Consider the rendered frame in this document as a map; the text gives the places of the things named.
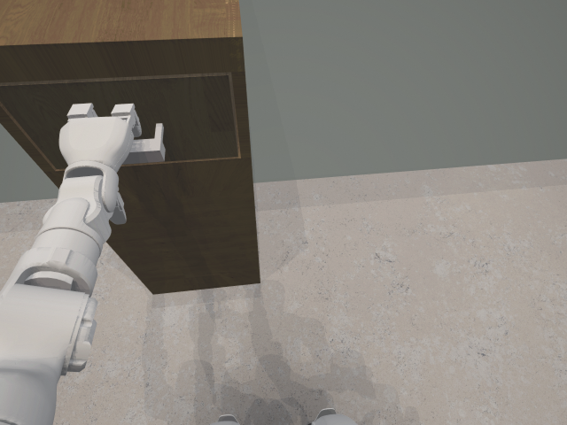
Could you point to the robot left shin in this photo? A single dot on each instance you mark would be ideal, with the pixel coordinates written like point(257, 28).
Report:
point(228, 417)

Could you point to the drawer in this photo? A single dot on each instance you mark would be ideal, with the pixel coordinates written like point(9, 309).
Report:
point(197, 110)

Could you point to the robot left upper arm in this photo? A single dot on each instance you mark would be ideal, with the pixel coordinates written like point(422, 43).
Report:
point(44, 333)

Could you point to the robot right shin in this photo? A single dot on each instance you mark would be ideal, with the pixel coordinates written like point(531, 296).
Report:
point(326, 411)

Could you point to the robot left forearm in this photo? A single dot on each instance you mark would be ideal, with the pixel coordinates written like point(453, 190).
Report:
point(66, 250)

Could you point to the left robot hand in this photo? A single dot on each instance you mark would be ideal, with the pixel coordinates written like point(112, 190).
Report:
point(107, 140)

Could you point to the handle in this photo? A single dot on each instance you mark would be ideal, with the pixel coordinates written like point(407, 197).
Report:
point(148, 150)

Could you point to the robot shin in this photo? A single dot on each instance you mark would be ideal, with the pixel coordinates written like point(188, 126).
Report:
point(326, 411)
point(228, 417)

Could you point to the cabinet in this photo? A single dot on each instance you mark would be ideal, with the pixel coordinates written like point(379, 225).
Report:
point(191, 224)

